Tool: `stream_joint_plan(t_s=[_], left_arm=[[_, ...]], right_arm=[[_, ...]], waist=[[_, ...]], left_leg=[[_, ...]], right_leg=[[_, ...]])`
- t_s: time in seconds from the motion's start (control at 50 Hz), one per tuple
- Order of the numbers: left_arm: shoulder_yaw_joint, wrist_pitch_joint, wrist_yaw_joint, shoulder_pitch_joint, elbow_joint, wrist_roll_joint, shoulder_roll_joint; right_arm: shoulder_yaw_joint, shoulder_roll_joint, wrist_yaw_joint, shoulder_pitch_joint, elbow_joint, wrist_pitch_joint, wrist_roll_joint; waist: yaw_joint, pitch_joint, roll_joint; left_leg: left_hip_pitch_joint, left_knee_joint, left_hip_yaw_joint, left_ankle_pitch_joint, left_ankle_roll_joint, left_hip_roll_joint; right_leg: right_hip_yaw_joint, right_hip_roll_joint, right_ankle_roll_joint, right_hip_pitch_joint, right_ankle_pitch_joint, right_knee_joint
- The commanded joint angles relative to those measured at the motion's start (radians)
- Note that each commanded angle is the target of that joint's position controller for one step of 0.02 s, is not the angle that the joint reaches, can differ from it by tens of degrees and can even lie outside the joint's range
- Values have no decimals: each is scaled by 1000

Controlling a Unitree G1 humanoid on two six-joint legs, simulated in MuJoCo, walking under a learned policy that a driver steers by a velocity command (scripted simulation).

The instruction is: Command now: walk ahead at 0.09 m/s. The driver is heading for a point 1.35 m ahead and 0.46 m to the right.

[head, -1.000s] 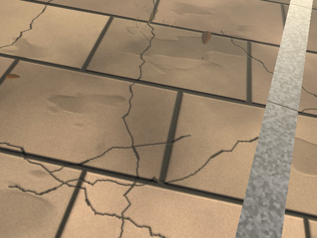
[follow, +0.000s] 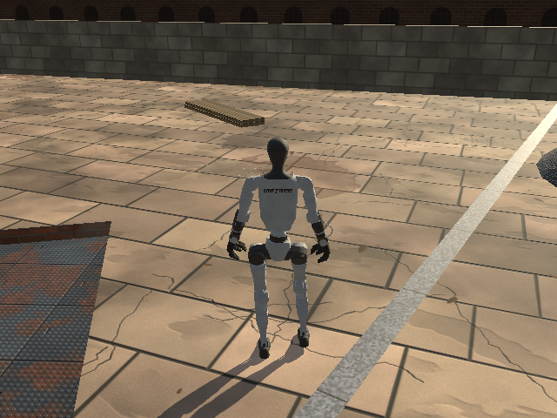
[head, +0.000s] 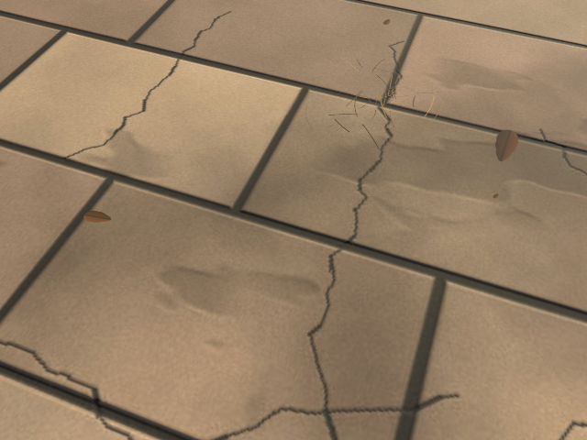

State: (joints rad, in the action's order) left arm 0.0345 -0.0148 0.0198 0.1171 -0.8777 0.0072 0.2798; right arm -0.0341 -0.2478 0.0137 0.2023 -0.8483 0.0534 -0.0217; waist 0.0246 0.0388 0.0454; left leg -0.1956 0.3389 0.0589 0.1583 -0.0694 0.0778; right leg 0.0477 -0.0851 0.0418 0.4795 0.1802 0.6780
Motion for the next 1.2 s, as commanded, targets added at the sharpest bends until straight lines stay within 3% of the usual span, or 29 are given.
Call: stream_joint_plan(t_s=[0.02, 0.04, 0.06, 0.08, 0.1, 0.12, 0.14, 0.2, 0.32, 0.48, 0.84, 1.18, 1.2], left_arm=[[25, 4, 3, 57, 28, 5, 93], [27, 2, 3, 64, 24, 13, 94], [31, -1, 7, 59, 27, 21, 120], [41, 0, 15, 48, 38, 17, 177], [41, 6, 18, 10, 30, 4, 178], [31, 9, 9, -18, 31, -7, 113], [23, 8, 3, -29, 28, -4, 85], [24, -8, -5, -18, 0, -1, 99], [23, -7, 1, -23, -48, -7, 96], [24, 7, 4, -47, -96, -8, 87], [22, 22, 14, -39, -176, -6, 67], [15, 23, 20, 17, -210, -8, 42], [12, 24, 20, 35, -220, -8, 32]], right_arm=[[-25, -138, -7, -65, 41, 1, 12], [-19, -122, -7, -59, 31, -2, 20], [-9, -95, -8, -18, 15, -2, 16], [-6, -86, -7, 51, 4, 2, -5], [-4, -68, -12, 131, -15, 0, -4], [-2, -83, -21, 76, -15, -10, -4], [-8, -107, -28, 28, -11, -22, 3], [-12, -116, -37, 21, -22, -44, 6], [-16, -111, -39, 20, -64, -46, 16], [-16, -108, -46, 23, -116, -57, 16], [1, -78, -54, 61, -201, -46, 13], [11, -40, -58, 135, -243, -36, 15], [12, -34, -59, 159, -254, -37, 16]], waist=[[-55, -95, -119], [-66, -90, -105], [-58, -86, -65], [-6, -105, 24], [50, -119, 122], [16, -100, 100], [-3, -73, 66], [-11, -80, 35], [-19, -104, -23], [-17, -73, -47], [-23, -16, -43], [-25, 3, -48], [-24, -18, -52]], left_leg=[[-65, -60, -156, -235, -137, -273], [-73, -29, -154, -145, -106, -245], [-86, 8, -146, -58, -56, -202], [-120, 64, -110, 60, -9, -135], [-122, 53, -69, 154, 24, -85], [-55, 44, -52, 128, 43, -84], [-47, 50, -54, 102, 43, -88], [-21, 59, -69, 3, 35, -106], [21, 83, -67, -128, 42, -116], [29, 77, -63, -101, 49, -120], [-20, 36, -55, 42, 55, -120], [-45, 23, -49, 82, 54, -116], [-38, 14, -43, 182, 48, -110]], right_leg=[[-12, 12, -23, -223, -38, -109], [-18, 19, -38, -278, -99, -197], [26, -17, -55, -335, -244, -262], [86, -87, -85, -403, -413, -244], [114, -113, -143, -386, -332, -235], [98, -73, -134, -304, -167, -256], [76, -40, -108, -271, -118, -262], [42, -10, -85, -294, -215, -232], [24, 4, -100, -338, -348, -191], [8, 23, -99, -328, -289, -200], [-4, 48, -83, -313, -132, -242], [-5, 54, -83, -295, -85, -256], [-18, 68, -83, -301, 26, -254]])
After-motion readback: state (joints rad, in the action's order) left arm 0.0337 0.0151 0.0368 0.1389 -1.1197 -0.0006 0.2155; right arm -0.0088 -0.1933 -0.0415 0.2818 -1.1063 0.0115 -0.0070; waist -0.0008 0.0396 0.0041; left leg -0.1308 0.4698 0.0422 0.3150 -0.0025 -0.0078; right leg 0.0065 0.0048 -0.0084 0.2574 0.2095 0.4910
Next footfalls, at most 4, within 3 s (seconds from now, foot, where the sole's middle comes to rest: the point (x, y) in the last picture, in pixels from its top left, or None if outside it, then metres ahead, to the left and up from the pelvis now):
0.06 right None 0.12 -0.15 -0.78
1.94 left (268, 421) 0.52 0.06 -0.78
2.50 right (374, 310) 0.80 -0.21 -0.78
2.98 left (333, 209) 1.14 -0.12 -0.78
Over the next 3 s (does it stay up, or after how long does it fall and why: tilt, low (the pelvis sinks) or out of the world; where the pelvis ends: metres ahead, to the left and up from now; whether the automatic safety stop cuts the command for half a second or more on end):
stays up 0.95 -0.15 -0.02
